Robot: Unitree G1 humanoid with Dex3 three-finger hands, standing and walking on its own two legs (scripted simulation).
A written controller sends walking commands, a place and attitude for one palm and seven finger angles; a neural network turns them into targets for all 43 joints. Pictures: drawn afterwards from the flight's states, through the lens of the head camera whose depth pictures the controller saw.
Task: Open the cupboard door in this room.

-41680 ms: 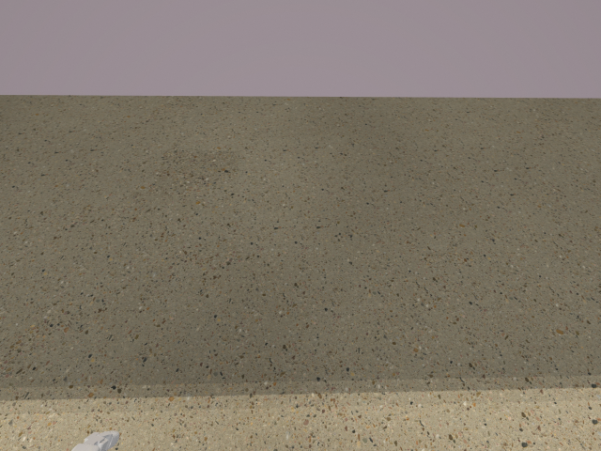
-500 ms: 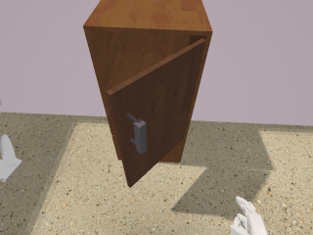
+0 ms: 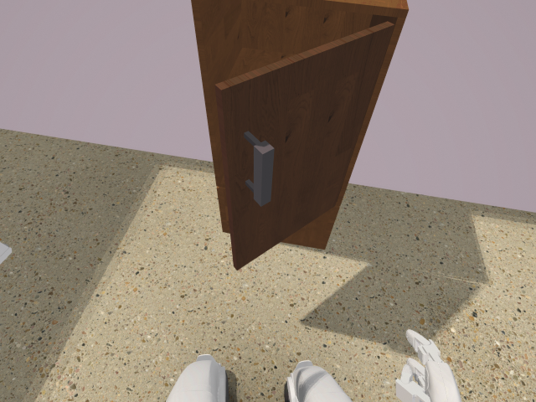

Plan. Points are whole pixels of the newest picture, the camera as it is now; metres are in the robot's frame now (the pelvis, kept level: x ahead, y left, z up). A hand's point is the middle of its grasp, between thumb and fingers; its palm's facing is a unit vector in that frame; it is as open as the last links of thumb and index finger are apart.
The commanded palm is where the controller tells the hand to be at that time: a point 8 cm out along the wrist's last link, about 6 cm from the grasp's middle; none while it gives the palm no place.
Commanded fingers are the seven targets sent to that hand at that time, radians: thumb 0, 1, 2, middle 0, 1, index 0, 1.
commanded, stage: step back with the hand held close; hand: left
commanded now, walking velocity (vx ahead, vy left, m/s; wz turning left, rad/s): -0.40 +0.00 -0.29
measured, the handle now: (256, 169) +0.51 +0.02 +0.03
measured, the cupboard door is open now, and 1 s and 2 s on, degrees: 48 48 48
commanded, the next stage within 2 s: stop stepping back and stand still in 0.06 s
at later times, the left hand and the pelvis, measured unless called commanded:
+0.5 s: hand out of the picture +0.10 +0.23 +0.24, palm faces +0.33 -0.85 -0.41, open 7.5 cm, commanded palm +0.04 +0.27 +0.22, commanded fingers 0.00 0.90 0.90 -0.20 -0.30 -0.20 -0.30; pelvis -0.15 +0.00 +0.05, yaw -9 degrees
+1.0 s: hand out of the picture +0.09 +0.16 +0.21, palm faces +0.19 -0.83 -0.52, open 7.4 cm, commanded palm none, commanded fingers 0.00 0.90 0.90 -0.20 -0.30 -0.20 -0.30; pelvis -0.19 -0.03 +0.03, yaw -15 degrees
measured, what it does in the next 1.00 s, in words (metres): walks backwards: left foot, then right foot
